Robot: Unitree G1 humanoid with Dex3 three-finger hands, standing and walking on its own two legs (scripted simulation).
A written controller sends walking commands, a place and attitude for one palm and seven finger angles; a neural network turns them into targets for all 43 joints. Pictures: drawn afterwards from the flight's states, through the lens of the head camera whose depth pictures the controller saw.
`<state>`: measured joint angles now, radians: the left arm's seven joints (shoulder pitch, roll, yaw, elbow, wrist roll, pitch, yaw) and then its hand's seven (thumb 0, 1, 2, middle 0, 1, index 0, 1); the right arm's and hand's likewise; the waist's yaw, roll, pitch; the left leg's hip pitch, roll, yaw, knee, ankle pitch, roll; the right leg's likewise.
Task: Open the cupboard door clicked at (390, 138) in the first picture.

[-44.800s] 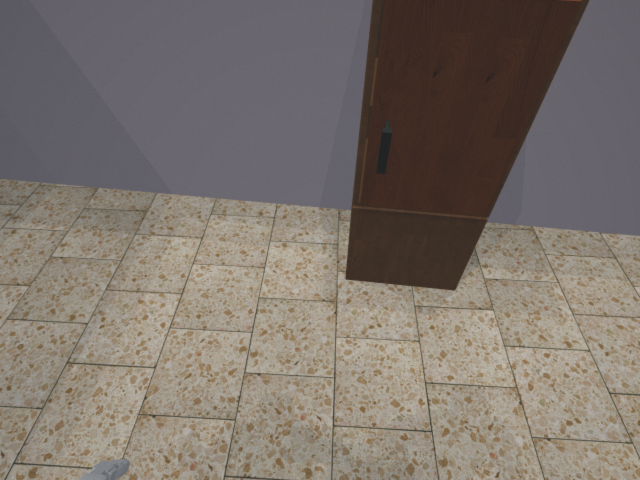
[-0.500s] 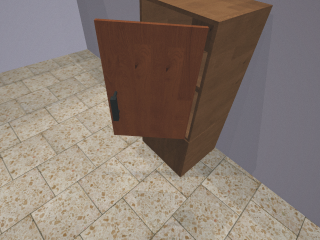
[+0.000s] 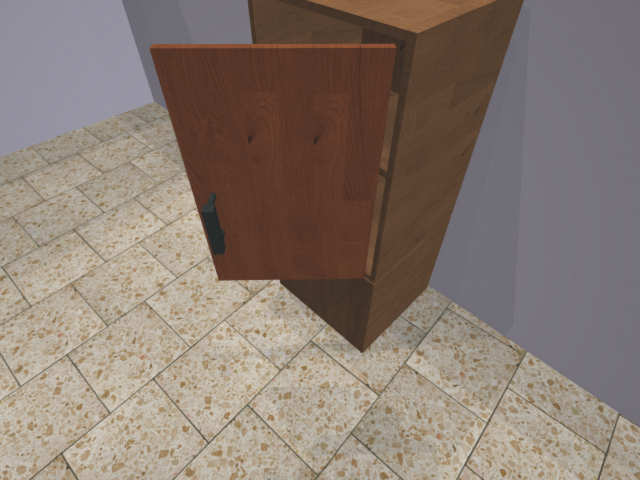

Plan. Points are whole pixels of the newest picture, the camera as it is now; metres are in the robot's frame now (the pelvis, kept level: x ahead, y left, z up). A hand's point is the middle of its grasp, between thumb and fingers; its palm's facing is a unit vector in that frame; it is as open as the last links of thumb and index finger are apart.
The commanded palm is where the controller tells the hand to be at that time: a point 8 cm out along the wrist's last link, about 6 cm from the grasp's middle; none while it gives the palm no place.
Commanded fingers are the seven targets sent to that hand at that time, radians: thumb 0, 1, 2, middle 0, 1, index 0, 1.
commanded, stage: shuffle to correct the standing spot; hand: left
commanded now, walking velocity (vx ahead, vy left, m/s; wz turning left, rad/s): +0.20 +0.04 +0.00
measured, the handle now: (215, 223) +0.64 +0.25 -0.11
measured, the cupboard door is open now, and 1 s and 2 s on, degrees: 46 46 46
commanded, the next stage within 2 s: come to a stop and stand still in 0.30 s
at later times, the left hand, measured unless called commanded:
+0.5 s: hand out of the picture +0.14 +0.25 -0.17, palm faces +0.04 -0.98 -0.17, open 7.3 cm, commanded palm none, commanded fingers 0.00 0.90 0.90 -0.20 -0.30 -0.20 -0.30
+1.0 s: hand (153, 477) +0.18 +0.26 -0.18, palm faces +0.05 -0.98 -0.19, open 7.3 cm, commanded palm none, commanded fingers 0.00 0.90 0.90 -0.20 -0.30 -0.20 -0.30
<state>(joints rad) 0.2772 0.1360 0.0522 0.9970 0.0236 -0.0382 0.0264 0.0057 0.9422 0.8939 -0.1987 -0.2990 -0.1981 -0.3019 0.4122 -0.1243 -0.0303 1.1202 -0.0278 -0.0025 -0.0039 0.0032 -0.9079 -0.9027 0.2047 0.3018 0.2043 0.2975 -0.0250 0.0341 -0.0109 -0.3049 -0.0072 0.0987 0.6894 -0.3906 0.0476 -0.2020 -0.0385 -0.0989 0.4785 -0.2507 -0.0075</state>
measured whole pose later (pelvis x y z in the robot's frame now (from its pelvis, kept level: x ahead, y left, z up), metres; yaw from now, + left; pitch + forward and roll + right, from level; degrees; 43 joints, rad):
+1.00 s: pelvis +0.11 +0.08 -0.01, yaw +1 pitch -2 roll -1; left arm 0.20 0.17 0.03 0.99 0.01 0.04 0.04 0.00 0.93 0.89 -0.20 -0.30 -0.20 -0.30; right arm 0.27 -0.15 -0.05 1.02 -0.02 0.02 -0.02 0.00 -0.91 -0.90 0.20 0.30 0.20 0.30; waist -0.01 -0.01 0.03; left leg -0.28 0.02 0.12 0.60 -0.29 0.07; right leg -0.35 -0.05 -0.05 0.71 -0.35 -0.02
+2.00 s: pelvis +0.06 +0.05 +0.00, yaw +3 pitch -1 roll +0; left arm 0.29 0.14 0.01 1.07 0.02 -0.01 0.02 0.01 0.92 0.89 -0.20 -0.30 -0.20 -0.30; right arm 0.33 -0.15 -0.02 1.08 -0.03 0.00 -0.01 0.00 -0.91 -0.90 0.20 0.30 0.20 0.30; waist -0.02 0.02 0.02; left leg -0.32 -0.01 0.07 0.48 -0.18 0.03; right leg -0.32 0.01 0.02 0.53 -0.23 -0.01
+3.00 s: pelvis +0.14 +0.02 -0.09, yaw +7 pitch +16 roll +0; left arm 0.60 0.18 0.16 0.16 -0.24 -0.64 -0.37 0.01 0.57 0.75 -0.23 -0.52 -0.23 -0.52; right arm 0.05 -0.27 -0.11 0.52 -0.01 -0.24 0.01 0.01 -0.91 -0.90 0.20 0.30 0.20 0.30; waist 0.04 -0.08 -0.16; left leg -0.88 0.00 -0.03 1.16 -0.56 -0.03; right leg -0.83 0.02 -0.07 1.16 -0.62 -0.06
